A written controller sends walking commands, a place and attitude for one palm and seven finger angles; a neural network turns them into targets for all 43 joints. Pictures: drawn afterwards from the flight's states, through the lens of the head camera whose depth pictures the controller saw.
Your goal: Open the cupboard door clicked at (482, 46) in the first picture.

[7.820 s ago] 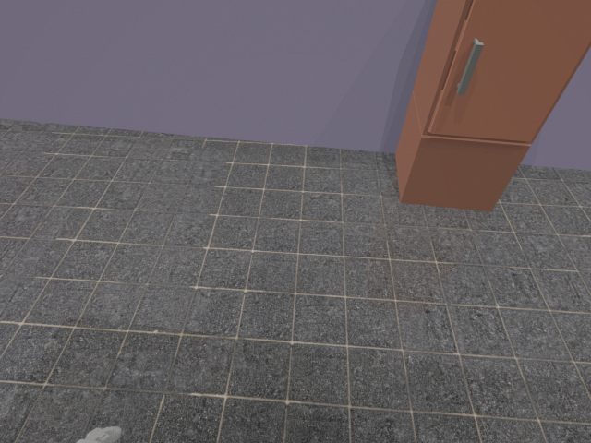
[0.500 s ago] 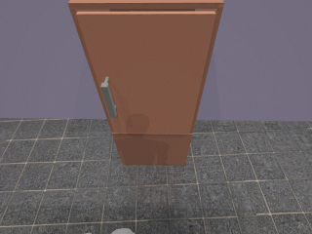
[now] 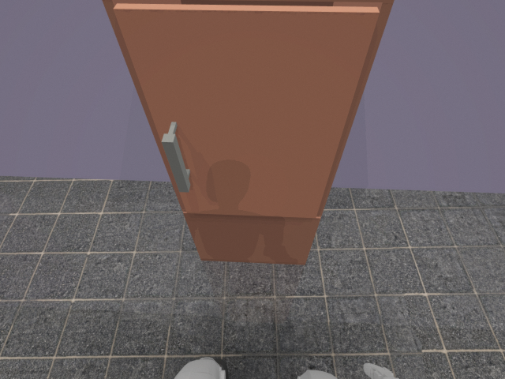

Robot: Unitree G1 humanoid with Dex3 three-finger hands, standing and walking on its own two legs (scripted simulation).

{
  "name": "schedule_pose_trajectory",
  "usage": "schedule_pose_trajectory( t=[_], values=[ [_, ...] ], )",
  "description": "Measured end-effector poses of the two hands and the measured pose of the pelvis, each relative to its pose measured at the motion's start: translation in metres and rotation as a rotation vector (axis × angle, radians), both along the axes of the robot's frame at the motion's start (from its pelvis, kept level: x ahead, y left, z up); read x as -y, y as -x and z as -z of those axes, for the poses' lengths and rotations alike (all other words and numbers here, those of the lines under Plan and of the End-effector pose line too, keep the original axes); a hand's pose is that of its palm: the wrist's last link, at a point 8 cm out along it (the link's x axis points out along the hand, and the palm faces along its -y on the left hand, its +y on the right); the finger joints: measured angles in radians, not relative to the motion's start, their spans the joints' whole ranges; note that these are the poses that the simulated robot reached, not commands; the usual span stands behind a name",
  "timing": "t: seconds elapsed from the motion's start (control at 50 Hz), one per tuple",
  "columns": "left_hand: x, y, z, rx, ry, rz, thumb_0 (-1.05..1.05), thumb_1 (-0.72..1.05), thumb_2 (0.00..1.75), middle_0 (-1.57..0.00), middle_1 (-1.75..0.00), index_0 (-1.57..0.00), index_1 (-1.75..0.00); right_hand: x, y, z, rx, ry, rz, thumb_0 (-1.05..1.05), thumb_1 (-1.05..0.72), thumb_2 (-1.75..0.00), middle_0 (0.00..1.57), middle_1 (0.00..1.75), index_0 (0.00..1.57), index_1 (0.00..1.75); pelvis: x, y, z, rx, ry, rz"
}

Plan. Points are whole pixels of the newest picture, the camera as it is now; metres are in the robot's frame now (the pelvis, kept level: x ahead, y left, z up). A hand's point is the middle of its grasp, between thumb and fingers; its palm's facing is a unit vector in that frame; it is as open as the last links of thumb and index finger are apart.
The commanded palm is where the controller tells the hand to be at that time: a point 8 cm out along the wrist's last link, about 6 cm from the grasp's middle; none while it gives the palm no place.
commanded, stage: come to a stop and stand still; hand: left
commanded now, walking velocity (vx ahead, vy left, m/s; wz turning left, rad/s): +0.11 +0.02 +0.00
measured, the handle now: (179, 158) +0.54 +0.22 -0.05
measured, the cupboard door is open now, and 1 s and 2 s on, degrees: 0 0 0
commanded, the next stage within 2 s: look again from close up in 0.96 s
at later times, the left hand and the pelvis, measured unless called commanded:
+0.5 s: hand out of the picture -0.03 +0.16 -0.16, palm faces +0.12 -0.97 -0.23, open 7.3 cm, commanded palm none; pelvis -0.02 -0.02 +0.01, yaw +2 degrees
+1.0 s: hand out of the picture -0.02 +0.18 -0.17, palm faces +0.06 -0.98 -0.18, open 7.3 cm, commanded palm none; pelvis -0.02 +0.01 +0.02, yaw +1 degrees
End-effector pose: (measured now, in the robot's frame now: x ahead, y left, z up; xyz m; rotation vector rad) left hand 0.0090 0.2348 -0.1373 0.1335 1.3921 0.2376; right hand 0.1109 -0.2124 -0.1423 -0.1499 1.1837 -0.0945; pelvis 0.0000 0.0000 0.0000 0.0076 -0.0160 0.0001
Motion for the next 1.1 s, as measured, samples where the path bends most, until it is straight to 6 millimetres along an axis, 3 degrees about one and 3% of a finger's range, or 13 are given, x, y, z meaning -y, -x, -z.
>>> schedule_pose_trajectory(
  t=[0.12, 0.22, 0.34, 0.42, 0.54, 0.6, 0.72, 1.1],
  values=[
    [0.015, 0.01, -0.008, 0.062, -0.074, 0.022, 0.0, 0.91, 0.9, -0.2, -0.3, -0.2, -0.3, 0.042, 0.031, 0.017, -0.031, -0.026, 0.035, 0.0, -0.91, -0.9, 0.2, 0.3, 0.2, 0.29, 0.029, 0.014, 0.009, 0.007, -0.018, -0.014],
    [0.038, 0.021, -0.025, 0.049, -0.047, 0.022, 0.0, 0.91, 0.9, -0.2, -0.3, -0.2, -0.3, 0.063, 0.061, 0.004, -0.093, -0.024, 0.051, 0.01, -0.91, -0.9, 0.2, 0.3, 0.2, 0.29, 0.039, 0.011, -0.01, -0.01, -0.032, -0.006],
    [0.051, 0.021, -0.028, 0.049, -0.015, 0.016, 0.0, 0.91, 0.9, -0.2, -0.3, -0.21, -0.3, 0.074, 0.093, -0.005, -0.182, 0.007, 0.047, 0.01, -0.91, -0.9, 0.2, 0.3, 0.2, 0.29, 0.042, 0.01, -0.018, -0.032, -0.038, -0.016],
    [0.043, 0.032, -0.025, 0.031, -0.013, -0.011, 0.0, 0.92, 0.9, -0.21, -0.3, -0.21, -0.3, 0.068, 0.097, -0.008, -0.216, 0.029, 0.027, 0.01, -0.91, -0.9, 0.2, 0.3, 0.2, 0.29, 0.036, 0.014, -0.018, -0.035, -0.034, -0.028],
    [0.021, 0.048, -0.006, -0.015, 0.009, -0.043, 0.0, 0.91, 0.9, -0.2, -0.3, -0.21, -0.3, 0.042, 0.09, -0.007, -0.164, 0.049, 0.002, 0.01, -0.91, -0.9, 0.2, 0.3, 0.2, 0.29, 0.018, 0.02, -0.008, -0.018, -0.002, -0.043],
    [0.015, 0.048, -0.003, -0.014, 0.023, -0.039, 0.0, 0.91, 0.9, -0.2, -0.3, -0.2, -0.3, 0.027, 0.087, -0.011, -0.144, 0.043, -0.004, 0.01, -0.91, -0.9, 0.2, 0.3, 0.2, 0.29, 0.012, 0.02, -0.01, -0.005, 0.001, -0.033],
    [0.011, 0.041, -0.002, 0.003, 0.052, -0.007, 0.0, 0.91, 0.9, -0.2, -0.3, -0.2, -0.3, 0.016, 0.087, -0.015, -0.109, 0.054, 0.011, 0.01, -0.94, -0.9, 0.2, 0.3, 0.2, 0.29, 0.0, 0.022, -0.013, 0.008, 0.01, -0.023],
    [0.004, 0.044, -0.002, -0.026, 0.048, 0.047, 0.0, 0.91, 0.9, -0.2, -0.3, -0.2, -0.3, -0.014, 0.153, -0.009, -0.255, -0.002, 0.064, 0.01, -0.91, -0.9, 0.2, 0.3, 0.2, 0.29, -0.014, 0.025, -0.013, 0.0, 0.015, -0.015]
  ],
)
